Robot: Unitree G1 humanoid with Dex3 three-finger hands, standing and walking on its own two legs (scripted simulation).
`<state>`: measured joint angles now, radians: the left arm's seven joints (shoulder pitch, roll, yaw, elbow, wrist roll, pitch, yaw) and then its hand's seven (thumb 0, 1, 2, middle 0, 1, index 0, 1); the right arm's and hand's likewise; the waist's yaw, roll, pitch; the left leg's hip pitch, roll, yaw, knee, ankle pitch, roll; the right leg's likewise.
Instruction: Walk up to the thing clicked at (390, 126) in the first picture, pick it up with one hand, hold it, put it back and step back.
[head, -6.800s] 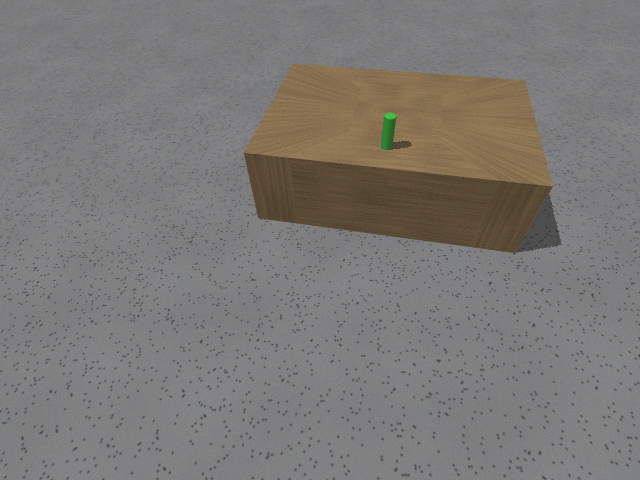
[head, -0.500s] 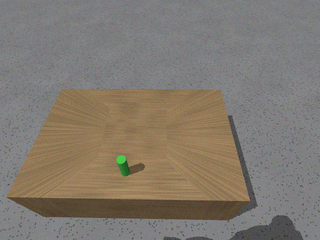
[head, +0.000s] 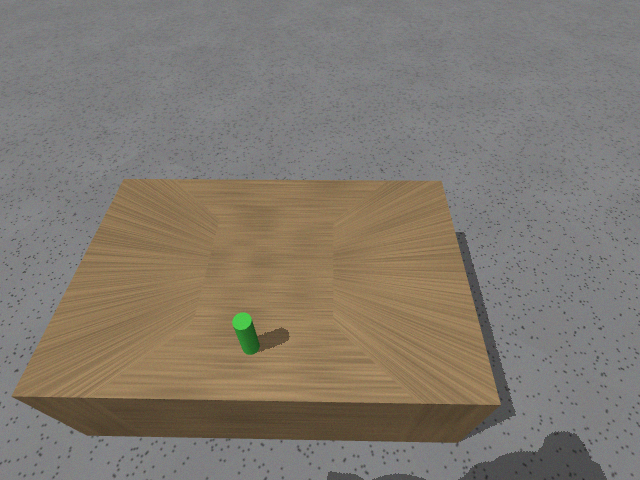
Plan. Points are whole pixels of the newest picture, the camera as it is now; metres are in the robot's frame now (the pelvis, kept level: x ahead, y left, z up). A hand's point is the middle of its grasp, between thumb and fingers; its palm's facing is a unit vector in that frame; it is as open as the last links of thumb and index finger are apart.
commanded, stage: stand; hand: left
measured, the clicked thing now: (246, 334) +0.47 +0.21 -0.36
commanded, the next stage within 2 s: go down in 0.06 s
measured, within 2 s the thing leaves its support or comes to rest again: neither
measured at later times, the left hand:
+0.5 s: hand (156, 466) +0.16 +0.26 -0.15, palm faces +0.05 -0.94 -0.35, open 13.2 cm
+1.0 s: hand (138, 473) +0.15 +0.28 -0.15, palm faces +0.08 -0.95 -0.32, open 17.1 cm
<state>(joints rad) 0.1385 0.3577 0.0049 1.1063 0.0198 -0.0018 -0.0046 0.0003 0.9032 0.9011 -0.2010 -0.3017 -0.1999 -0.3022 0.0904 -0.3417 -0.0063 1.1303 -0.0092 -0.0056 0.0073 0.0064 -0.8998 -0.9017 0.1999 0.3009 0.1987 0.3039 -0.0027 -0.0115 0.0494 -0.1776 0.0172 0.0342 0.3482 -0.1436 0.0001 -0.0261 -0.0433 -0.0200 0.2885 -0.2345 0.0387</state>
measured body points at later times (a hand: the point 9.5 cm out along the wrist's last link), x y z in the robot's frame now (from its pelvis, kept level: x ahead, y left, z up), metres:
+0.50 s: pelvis -0.01 -0.01 -0.01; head +0.04 +0.01 +0.43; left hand +0.16 +0.31 -0.12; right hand +0.08 -0.27 -0.13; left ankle +0.03 +0.12 -0.75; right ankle -0.05 -0.14 -0.75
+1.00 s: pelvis +0.00 -0.01 -0.05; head +0.05 +0.00 +0.40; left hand +0.15 +0.33 -0.12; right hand +0.16 -0.28 -0.13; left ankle +0.03 +0.12 -0.75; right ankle -0.05 -0.14 -0.75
